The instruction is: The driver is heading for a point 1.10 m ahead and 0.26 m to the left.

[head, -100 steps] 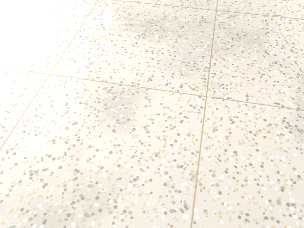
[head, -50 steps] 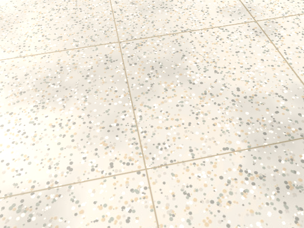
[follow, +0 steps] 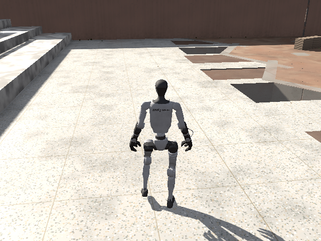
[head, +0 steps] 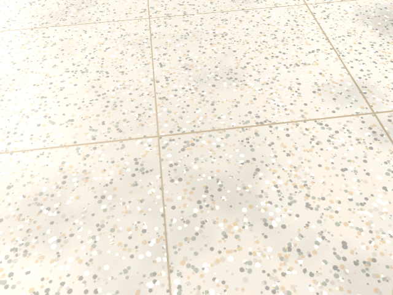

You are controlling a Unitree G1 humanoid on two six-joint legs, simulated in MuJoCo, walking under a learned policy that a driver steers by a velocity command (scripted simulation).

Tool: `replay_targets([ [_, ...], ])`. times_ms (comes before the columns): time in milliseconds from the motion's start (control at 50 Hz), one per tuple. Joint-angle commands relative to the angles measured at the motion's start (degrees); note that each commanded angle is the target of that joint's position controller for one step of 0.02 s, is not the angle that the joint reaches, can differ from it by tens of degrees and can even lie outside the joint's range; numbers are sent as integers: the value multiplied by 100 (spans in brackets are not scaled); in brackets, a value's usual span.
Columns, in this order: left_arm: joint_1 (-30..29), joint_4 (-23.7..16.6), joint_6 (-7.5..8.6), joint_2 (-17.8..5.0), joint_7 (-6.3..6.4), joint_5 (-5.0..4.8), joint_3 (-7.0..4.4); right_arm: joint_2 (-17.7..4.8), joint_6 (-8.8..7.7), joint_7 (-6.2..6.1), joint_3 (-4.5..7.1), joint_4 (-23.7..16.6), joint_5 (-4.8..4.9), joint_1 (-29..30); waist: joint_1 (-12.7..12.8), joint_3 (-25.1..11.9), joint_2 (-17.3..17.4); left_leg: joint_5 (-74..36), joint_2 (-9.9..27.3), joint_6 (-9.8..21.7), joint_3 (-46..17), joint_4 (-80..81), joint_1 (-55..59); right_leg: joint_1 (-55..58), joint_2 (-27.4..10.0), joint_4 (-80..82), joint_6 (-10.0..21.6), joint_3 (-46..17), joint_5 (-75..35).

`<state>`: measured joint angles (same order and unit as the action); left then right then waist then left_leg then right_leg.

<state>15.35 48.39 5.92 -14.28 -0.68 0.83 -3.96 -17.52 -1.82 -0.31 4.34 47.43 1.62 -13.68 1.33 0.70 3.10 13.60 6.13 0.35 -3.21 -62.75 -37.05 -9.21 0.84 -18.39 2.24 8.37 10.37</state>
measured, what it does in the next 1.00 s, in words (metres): walks ahead, turning left: left foot, then right foot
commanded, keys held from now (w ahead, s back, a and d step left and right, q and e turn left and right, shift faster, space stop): w+q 0.46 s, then w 0.54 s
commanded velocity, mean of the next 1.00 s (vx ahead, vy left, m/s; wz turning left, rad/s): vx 0.50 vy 0.00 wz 0.37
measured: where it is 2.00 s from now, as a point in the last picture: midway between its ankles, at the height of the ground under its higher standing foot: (138, 168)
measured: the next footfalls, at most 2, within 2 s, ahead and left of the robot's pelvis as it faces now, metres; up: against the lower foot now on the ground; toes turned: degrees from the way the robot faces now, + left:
left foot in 0.28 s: +0.30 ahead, +0.17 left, +0.00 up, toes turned +14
right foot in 0.80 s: +0.65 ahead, +0.05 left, +0.00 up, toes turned +21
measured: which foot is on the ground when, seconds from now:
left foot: up 0.00-0.26, down 0.28-0.80, up 0.82-1.00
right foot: down 0.00-0.30, up 0.32-0.78, down 0.80-1.00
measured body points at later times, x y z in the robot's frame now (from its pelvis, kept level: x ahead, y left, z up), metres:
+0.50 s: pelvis +0.26 +0.09 +0.00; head +0.30 +0.11 +0.45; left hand +0.35 +0.40 -0.11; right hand +0.43 -0.16 -0.11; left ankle +0.27 +0.16 -0.74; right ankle +0.35 -0.08 -0.66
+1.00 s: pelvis +0.56 +0.11 +0.00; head +0.59 +0.11 +0.45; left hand +0.53 +0.40 -0.12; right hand +0.77 -0.10 -0.12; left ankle +0.50 +0.25 -0.67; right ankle +0.61 +0.04 -0.74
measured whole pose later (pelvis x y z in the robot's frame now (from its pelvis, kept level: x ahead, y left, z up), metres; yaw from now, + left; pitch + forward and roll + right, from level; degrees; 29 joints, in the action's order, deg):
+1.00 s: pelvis +0.56 +0.11 +0.00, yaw +22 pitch +1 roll -1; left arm 15.8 47.3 5.5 -14.9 -1.8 0.3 -2.8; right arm -16.7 -3.3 -0.1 3.5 42.4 0.7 -15.2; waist 1.4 0.9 2.4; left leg 17.6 3.6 1.3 -2.5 -62.6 -31.3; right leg -13.7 3.2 -21.9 3.7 2.3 9.7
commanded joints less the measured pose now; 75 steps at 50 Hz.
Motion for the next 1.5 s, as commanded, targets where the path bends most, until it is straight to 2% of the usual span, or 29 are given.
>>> replay_targets([
  [20, -391, -301, 118, -752, 76, 20, -180, -130, 11, 33, 47, -342, -37, -132, -210, 90, -664, -881, 246, -58, -275, 507, -319, 43, -1599, 1145, 869, -663, -1213],
  [200, 128, -19, -161, -1200, 164, -188, -333, -98, -22, 347, -26, -1026, -48, 1245, 202, 458, -572, -900, -48, 319, 536, 2491, -273, 1310, -1861, 645, 560, 212, -2042],
  [240, 7, -51, -243, -1371, 188, -236, -379, -290, 5, 363, 77, -1064, -50, 937, -70, 129, -767, -288, -423, 542, 886, 2519, 413, 1488, -1848, -156, 422, 380, -3925],
  [280, -112, -91, -317, -1328, 205, -265, -340, -816, 25, 286, 390, -698, -13, -597, -916, -708, -627, -542, -984, 911, 1052, 3007, 2630, 848, -1479, -2322, 113, 652, -4510],
  [300, 43, -228, -261, -945, 203, -57, -196, -1434, 82, 150, 584, -559, -1, -1308, -1048, -1201, 354, -788, 20, 1302, -593, 3123, 4290, -748, -1148, -4253, -196, 677, -1949],
  [320, 331, -563, -60, -343, 150, -11, -2, -1817, 4, 167, 578, -770, -10, -878, -374, -1824, 1390, 384, 1231, 2471, -4094, 4206, 5713, -2987, 173, -6086, -501, -361, 2338],
  [340, -281, -628, 158, -894, 62, -239, -90, -1304, -77, 232, 422, -847, -48, -1021, -825, -2016, 521, 647, 1327, 2304, -4293, 4710, 5800, -3593, -70, -6365, -345, -1389, 2207],
  [360, -618, -748, 251, -951, 22, -382, -99, -999, -149, 235, 340, -799, -76, -894, -783, -1300, 348, 345, 1156, 2061, -3431, 4639, 5295, -3916, -308, -6157, -190, -1312, 1768],
  [380, -632, -694, 282, -877, 60, -277, -82, -819, -188, 235, 282, -836, -57, -538, -506, -791, -186, -267, 877, 1833, -2697, 4598, 4397, -3659, -581, -5598, -135, -1309, 1312],
  [420, -510, -597, 175, -983, 95, -76, -166, -511, -191, 180, 172, -1033, -141, 44, -121, -479, -119, -1182, 522, 1648, -1935, 4763, 3210, -2858, -835, -4868, -177, -1333, 871],
  [580, -1366, -835, -5, -486, 18, -40, 14, -659, -220, -25, 186, -849, -92, -395, -394, -126, 81, -1642, 2, 1290, -716, 5060, 2468, -2370, -544, -2075, -549, -1013, -1470],
  [720, -1952, -1099, 127, -718, -157, -118, -8, -743, -162, -30, 202, -512, -76, -897, -611, 193, 230, -1496, 589, 1166, -1240, 4593, 3555, -2560, -356, -1050, -158, -1029, -1135],
  [760, -1594, -1032, 158, -826, -169, -120, -57, -790, -111, -48, 219, -496, -78, -819, -388, 75, 376, -2400, 612, 1040, -1258, 4223, 3762, -2085, -220, -916, 32, -879, -690],
  [800, -201, -693, 185, -1192, -121, -37, -228, -586, -87, -50, 117, -601, -116, -641, 305, -959, 167, -3315, 70, 740, -797, 2500, 3224, 109, -438, -969, 473, -1049, -1064],
  [820, 645, -583, 176, -1655, -96, 44, -343, -220, -143, -47, -7, -711, -149, -1152, 347, -1918, -876, -1519, -652, 346, -391, 457, 1411, 2320, -1679, -1037, 1210, -2935, -773],
  [840, 999, -368, 123, -1543, -161, -64, -329, -77, -232, -29, -75, -663, -64, -1484, 307, -2242, -2039, 1985, -1172, 146, -517, -752, -21, 3135, -2318, -133, 1672, -4990, 573],
  [860, 790, -398, 96, -1111, -149, -199, -202, -596, -267, -2, 30, -705, 20, -935, 450, -1440, -1360, 1811, -808, 177, -719, -1235, -689, 2662, -2185, 93, 1409, -4734, 1619],
  [920, -163, -561, 3, -736, -108, -42, -35, -586, -287, 13, 69, -902, -105, -111, 77, -120, -652, 537, -106, 185, -251, -474, -412, 542, -1567, 553, 1064, -3054, 526],
  [1000, -173, -446, 71, -836, -78, -76, -41, -269, -191, -2, 18, -864, -121, -267, -159, -100, -810, 58, 100, 7, -75, 253, -70, -17, -1337, 953, 1169, -2211, -727],
  [1120, 260, -210, -23, -1047, 19, -166, -82, -32, -277, 64, -93, -1114, -125, 817, 187, 78, -651, -1704, -35, -112, 199, 2356, 54, 148, -1032, 1044, 922, -1308, -1475],
  [1240, 755, 84, -206, -1166, 55, -217, -115, -118, -364, 252, -94, -1416, -52, 1590, 361, 300, -704, -1424, -258, 106, 250, 3269, -6, 1099, -1478, 626, 829, -1447, -1680],
  [1280, 698, 114, -264, -1250, 85, -227, -146, -276, -389, 274, -32, -1390, -74, 1341, 134, 138, -794, -1002, -403, 265, 312, 3444, 538, 1272, -1533, 194, 716, -1502, -2531],
  [1320, 519, 60, -297, -1157, 103, -206, -91, -710, -407, 197, 192, -1020, -133, -68, -638, -775, -704, -1215, -482, 571, 390, 3584, 2760, 684, -1091, -1418, 456, -1232, -3458],
  [1340, 520, -126, -268, -785, 101, -38, 55, -1170, -382, 114, 310, -868, -226, -1144, -990, -1753, 27, -1481, 734, 938, -884, 3304, 4624, -600, -658, -3281, 232, -992, -1580],
  [1360, 1324, -141, -152, -217, 56, -142, 214, -1373, -345, 145, 329, -776, -228, -1201, -543, -2455, 1530, -280, 1871, 1721, -3360, 3941, 6149, -2644, 196, -4984, -29, -1150, 2279],
  [1380, 896, -55, -93, -915, 35, -284, 50, -792, -327, 133, 196, -833, -184, -1161, -825, -2044, 772, 494, 1681, 1490, -3351, 4286, 5771, -3196, -98, -5528, -8, -1685, 2275],
  [1400, 370, -234, -68, -1108, 23, -366, -29, -616, -332, 104, 125, -826, -163, -807, -780, -1193, 522, 362, 1512, 1259, -2465, 4442, 5016, -3467, -326, -5551, 10, -1555, 1737],
  [1440, 62, -274, -125, -963, 61, -256, -56, -354, -370, 120, 45, -817, -198, -146, -420, -433, 129, -390, 1096, 1107, -1405, 4870, 3641, -3091, -712, -5074, -72, -1432, 934],
  [1500, 363, -196, -348, -632, 71, -286, -52, -238, -499, 129, 48, -693, -231, 168, -75, -186, 248, -948, 911, 1102, -516, 5387, 2832, -2567, -888, -4824, -186, -1440, 517],
])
